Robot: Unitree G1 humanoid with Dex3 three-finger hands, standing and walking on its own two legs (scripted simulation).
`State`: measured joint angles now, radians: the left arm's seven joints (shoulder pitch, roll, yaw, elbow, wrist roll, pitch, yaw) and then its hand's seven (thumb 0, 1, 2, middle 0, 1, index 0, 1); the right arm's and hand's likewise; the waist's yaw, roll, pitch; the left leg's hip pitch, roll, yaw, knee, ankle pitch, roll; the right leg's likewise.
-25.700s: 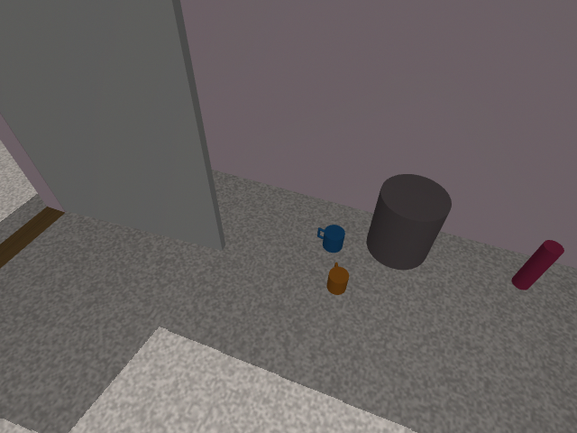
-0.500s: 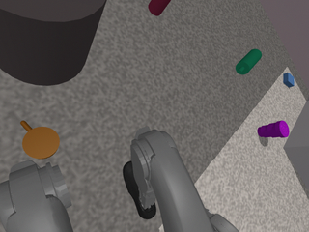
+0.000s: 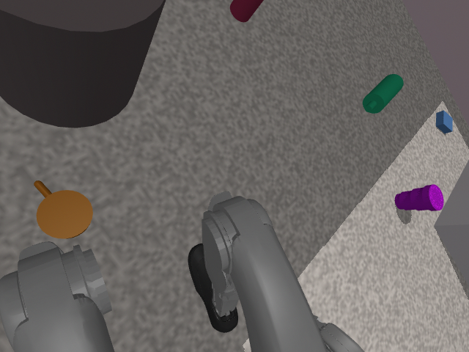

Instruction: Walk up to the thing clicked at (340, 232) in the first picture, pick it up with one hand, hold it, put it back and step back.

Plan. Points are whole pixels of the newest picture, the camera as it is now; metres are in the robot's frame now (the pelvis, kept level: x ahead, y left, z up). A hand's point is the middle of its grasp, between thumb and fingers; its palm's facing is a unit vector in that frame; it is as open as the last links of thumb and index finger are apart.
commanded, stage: settle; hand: left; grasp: from above
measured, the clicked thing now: out of the picture +0.45 +0.35 -0.26
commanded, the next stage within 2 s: lift in 0.68 s
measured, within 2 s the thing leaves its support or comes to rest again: leaves its support in 0.14 s
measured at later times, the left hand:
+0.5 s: hand out of the picture +0.44 +0.35 -0.14, palm faces -0.43 -0.12 -0.89, open 11.7 cm
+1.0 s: hand out of the picture +0.43 +0.35 -0.08, palm faces -0.41 -0.12 -0.90, open 11.6 cm
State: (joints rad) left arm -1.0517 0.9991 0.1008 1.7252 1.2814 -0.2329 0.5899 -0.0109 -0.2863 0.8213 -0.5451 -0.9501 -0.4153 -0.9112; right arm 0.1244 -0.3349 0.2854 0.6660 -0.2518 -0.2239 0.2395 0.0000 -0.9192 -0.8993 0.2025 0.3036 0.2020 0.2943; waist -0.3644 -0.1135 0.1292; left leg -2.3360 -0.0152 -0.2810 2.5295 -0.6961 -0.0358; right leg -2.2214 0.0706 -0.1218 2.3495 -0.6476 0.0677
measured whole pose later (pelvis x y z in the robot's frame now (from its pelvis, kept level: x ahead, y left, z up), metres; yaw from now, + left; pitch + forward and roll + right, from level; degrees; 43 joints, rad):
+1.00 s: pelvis +0.00 -0.01 +0.05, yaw +6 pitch +34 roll -9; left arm -0.89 0.75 0.06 1.23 1.17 -0.13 0.22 -0.01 -0.21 0.66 -0.64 -0.80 -0.51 -0.74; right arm 0.20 -0.29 0.06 0.68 -0.09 0.00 0.13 0.00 -0.92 -0.90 0.20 0.30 0.20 0.29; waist -0.23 0.02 -0.09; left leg -2.26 -0.02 -0.17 2.31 -0.65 -0.03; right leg -2.17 0.01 -0.05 2.21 -0.65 0.05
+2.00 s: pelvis +0.03 -0.01 +0.33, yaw +12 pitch +19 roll -2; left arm -0.34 0.47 -0.12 0.74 0.98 0.02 0.07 -0.02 -0.21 0.67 -0.62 -0.81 -0.50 -0.75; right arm 0.21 -0.24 -0.01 0.70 0.04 0.02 -0.04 0.01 -0.91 -0.90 0.20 0.30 0.20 0.29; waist -0.08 0.04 -0.16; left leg -1.17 0.03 -0.06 1.35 -0.52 -0.03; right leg -1.13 0.00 0.00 1.31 -0.51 0.03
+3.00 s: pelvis +0.08 +0.01 +0.44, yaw +12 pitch +6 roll +0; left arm -0.28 0.39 -0.20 0.75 1.00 0.04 0.05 -0.01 -0.21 0.66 -0.62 -0.81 -0.50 -0.75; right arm 0.24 -0.25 -0.04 0.71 0.04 0.02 -0.03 0.01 -0.90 -0.89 0.20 0.30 0.20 0.29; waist -0.03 0.03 -0.07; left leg -0.47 0.02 0.00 0.69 -0.34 -0.01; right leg -0.46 -0.02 0.04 0.68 -0.33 0.04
